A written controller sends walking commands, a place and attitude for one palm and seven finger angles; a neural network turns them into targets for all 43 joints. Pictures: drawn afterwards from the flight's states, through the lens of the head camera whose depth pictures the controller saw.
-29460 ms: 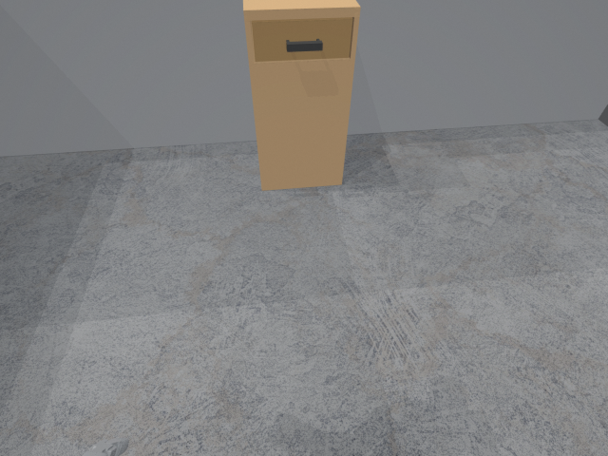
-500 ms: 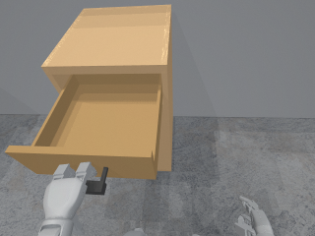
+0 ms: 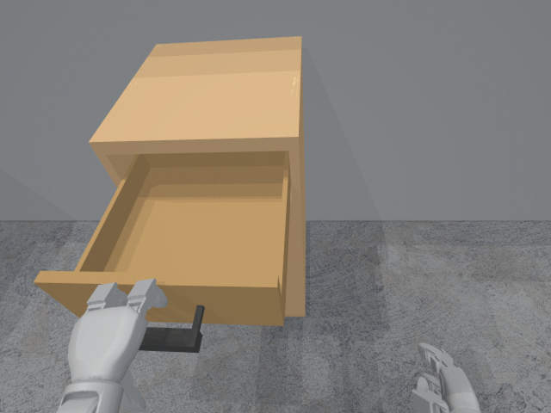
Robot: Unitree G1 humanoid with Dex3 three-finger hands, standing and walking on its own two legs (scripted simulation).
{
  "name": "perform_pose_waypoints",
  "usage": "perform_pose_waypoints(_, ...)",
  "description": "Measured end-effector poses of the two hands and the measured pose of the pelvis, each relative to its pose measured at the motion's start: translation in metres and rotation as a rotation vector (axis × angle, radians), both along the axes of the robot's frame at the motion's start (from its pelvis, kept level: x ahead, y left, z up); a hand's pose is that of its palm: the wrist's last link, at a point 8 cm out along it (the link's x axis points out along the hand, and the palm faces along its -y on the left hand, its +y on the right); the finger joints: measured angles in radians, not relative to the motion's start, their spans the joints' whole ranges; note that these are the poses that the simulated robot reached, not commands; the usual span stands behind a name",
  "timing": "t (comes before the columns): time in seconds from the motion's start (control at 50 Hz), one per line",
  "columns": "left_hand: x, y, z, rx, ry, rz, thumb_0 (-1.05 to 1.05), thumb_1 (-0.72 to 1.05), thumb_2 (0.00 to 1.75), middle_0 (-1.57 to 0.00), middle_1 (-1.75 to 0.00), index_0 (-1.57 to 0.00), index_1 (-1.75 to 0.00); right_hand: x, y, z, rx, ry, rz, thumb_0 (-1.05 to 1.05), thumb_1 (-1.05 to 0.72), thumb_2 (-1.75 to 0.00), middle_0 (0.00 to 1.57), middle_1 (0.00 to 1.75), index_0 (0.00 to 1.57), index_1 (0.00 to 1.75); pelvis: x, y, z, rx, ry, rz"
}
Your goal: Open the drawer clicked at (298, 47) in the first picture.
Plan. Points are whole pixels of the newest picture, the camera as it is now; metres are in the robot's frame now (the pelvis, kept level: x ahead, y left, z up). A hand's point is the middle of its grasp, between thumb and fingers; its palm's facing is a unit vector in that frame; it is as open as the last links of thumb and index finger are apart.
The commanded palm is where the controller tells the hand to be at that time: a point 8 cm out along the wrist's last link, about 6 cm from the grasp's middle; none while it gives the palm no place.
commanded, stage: lift the hand off the handle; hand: left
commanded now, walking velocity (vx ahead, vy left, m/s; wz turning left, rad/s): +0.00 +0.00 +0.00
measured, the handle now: (160, 324) +0.25 +0.21 -0.02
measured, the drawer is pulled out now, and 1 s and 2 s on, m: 0.29 0.29 0.29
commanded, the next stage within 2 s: draw the hand back to the body in 0.84 s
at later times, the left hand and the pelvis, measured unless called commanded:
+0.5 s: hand (111, 310) +0.22 +0.23 +0.10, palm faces +0.10 -0.15 -0.98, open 13.7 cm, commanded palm +0.19 +0.23 +0.16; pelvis +0.02 +0.02 +0.02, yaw +0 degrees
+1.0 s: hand (100, 313) +0.21 +0.22 +0.12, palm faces +0.03 -0.18 -0.98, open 13.8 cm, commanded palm +0.18 +0.23 +0.19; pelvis +0.02 +0.02 +0.03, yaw +0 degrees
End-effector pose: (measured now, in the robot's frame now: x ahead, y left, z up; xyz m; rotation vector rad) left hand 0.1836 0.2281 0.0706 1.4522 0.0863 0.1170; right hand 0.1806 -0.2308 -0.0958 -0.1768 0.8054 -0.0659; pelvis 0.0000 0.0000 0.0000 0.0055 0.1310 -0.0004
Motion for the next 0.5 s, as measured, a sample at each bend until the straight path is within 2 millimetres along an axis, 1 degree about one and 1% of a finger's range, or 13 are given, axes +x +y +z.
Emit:
perform_pose_waypoints(0.28, 0.002, 0.002, 0.034, -0.029, 0.003, -0.008, 0.0, -0.49, 0.3, -0.33, -1.21, -0.41, -1.24, 0.041, 0.037, 0.022, 0.046, -0.066, 0.09, 0.01, -0.91, -0.9, 0.2, 0.3, 0.2, 0.3, 0.015, 0.011, 0.011, -0.003, -0.044, 0.001)
perform_pose_waypoints(0.4, 0.007, 0.003, 0.064, -0.028, -0.078, -0.017, 0.0, -0.49, 0.3, -0.33, -1.21, -0.37, -1.22, 0.051, 0.048, 0.028, 0.068, -0.072, 0.117, 0.01, -0.91, -0.9, 0.2, 0.3, 0.2, 0.3, 0.021, 0.014, 0.015, -0.007, -0.058, 0.0)
perform_pose_waypoints(0.5, 0.013, 0.004, 0.076, -0.039, -0.072, -0.004, 0.0, -0.49, 0.3, -0.32, -1.21, -0.34, -1.21, 0.056, 0.053, 0.032, 0.088, -0.067, 0.129, 0.01, -0.91, -0.9, 0.2, 0.3, 0.2, 0.3, 0.025, 0.016, 0.019, -0.007, -0.069, -0.001)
